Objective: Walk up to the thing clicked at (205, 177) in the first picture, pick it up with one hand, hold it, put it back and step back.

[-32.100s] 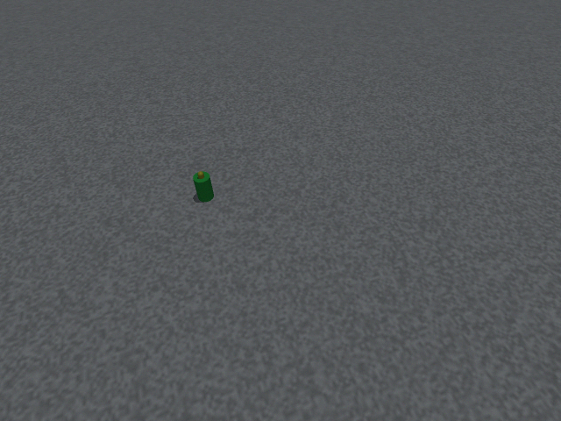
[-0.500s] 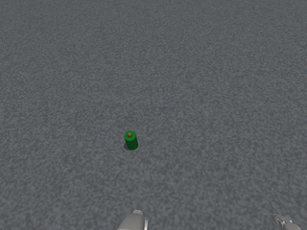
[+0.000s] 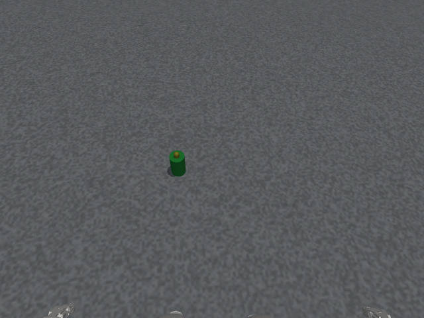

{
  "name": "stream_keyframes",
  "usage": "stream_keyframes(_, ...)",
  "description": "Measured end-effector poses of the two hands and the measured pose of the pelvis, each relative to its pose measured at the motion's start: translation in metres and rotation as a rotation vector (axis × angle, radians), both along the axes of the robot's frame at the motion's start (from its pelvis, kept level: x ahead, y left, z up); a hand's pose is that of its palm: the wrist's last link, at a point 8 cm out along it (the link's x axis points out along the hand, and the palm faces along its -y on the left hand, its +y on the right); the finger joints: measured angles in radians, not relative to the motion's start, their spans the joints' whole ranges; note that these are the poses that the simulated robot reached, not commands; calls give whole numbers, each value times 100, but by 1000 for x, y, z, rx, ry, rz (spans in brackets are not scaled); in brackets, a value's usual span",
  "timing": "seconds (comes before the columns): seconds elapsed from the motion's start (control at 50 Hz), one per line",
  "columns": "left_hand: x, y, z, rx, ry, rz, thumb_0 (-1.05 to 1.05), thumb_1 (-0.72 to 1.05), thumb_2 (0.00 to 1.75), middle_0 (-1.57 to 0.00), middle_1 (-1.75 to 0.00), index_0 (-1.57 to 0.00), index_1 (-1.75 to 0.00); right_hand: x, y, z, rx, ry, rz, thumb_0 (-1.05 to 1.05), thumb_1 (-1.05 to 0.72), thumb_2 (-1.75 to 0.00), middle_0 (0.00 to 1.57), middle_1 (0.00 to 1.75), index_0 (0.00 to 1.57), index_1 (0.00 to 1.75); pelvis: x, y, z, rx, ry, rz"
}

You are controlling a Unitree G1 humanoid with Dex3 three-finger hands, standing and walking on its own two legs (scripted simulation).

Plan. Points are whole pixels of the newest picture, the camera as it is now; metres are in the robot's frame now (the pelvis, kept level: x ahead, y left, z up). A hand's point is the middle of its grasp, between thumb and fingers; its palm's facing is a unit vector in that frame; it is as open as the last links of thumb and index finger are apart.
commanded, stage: step back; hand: left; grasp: from the side
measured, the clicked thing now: (177, 162) +0.93 +0.21 -0.68
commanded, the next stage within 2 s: stand in 1.24 s
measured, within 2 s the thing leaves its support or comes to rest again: neither
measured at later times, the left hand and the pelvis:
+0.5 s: hand out of the picture -0.05 +0.27 -0.14, palm faces +0.04 -0.92 -0.39, open 7.4 cm; pelvis -0.09 -0.01 +0.00, yaw +1 degrees
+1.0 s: hand out of the picture +0.00 +0.27 -0.16, palm faces +0.07 -0.93 -0.35, open 7.4 cm; pelvis -0.05 +0.00 +0.00, yaw +3 degrees
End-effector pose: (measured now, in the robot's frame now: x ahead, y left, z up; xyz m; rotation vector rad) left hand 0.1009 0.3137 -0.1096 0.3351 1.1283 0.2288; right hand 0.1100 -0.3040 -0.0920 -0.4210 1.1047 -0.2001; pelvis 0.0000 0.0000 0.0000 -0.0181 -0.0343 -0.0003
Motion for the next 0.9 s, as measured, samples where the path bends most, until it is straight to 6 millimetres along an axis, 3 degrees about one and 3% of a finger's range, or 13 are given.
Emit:
stream_keyframes(0.1, -59, -13, -7, 22, 69, -16, 1, 90, 90, -21, -30, -20, -30, -20, -23, -7, 10, -76, -11, 0, -90, -90, 21, 30, 20, 30, -37, -15, -10, 5, 1, -45)
stream_keyframes(0.2, -121, -26, 3, 25, 127, 22, 1, 90, 90, -21, -30, -20, -30, -62, -36, -11, 29, -25, -52, 0, -90, -90, 21, 30, 20, 30, -61, -23, -2, 25, -9, -39)
stream_keyframes(0.32, -155, -19, 13, 42, 110, 60, 1, 90, 90, -21, -30, -21, -30, -112, -36, -19, 37, 85, -40, 1, -90, -90, 21, 30, 20, 30, -77, -21, 2, 33, -2, 8)
stream_keyframes(0.46, -162, -2, 5, 25, 93, 82, 1, 90, 90, -21, -30, -20, -30, -136, -11, -22, 62, 110, -33, 1, -90, -90, 21, 30, 20, 30, -88, -10, 0, 52, -13, 31)
stream_keyframes(0.58, -143, -9, 8, 10, 64, 45, 1, 90, 90, -21, -30, -20, -30, -136, -8, -15, 89, 57, -45, 1, -90, -90, 21, 30, 20, 30, -88, -16, 5, 33, -12, 20)
stream_keyframes(0.76, -131, -27, 14, 7, -1, 70, 1, 90, 90, -21, -30, -20, -30, -109, -24, -16, 67, 72, -27, 1, -90, -90, 21, 30, 20, 30, -74, -24, 7, 12, -13, 43)
stream_keyframes(0.9, -122, -11, 0, -14, 44, 92, 1, 90, 90, -21, -30, -20, -30, -80, -14, -15, 31, 75, 5, 1, -90, -90, 21, 30, 20, 30, -58, -8, 2, 19, -9, 72)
